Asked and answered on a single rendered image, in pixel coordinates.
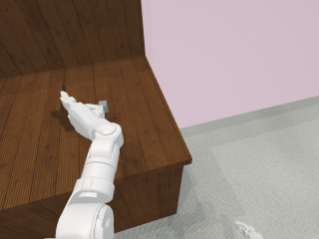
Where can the left robot forearm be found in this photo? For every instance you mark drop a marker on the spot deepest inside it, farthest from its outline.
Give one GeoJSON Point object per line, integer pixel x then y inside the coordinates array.
{"type": "Point", "coordinates": [96, 184]}

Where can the robot right hand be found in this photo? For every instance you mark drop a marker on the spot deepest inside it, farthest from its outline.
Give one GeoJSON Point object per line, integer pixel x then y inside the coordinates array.
{"type": "Point", "coordinates": [247, 230]}

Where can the left robot upper arm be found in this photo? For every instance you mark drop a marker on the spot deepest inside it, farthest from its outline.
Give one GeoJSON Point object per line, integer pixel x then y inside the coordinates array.
{"type": "Point", "coordinates": [86, 221]}

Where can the robot left hand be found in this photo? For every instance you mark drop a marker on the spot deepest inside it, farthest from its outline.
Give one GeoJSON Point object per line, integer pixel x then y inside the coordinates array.
{"type": "Point", "coordinates": [81, 116]}

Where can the counter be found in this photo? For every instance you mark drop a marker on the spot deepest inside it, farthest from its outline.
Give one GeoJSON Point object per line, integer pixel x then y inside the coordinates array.
{"type": "Point", "coordinates": [93, 50]}

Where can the tap lever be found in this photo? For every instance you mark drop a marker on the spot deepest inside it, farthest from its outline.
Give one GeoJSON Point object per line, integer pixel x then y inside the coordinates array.
{"type": "Point", "coordinates": [105, 106]}

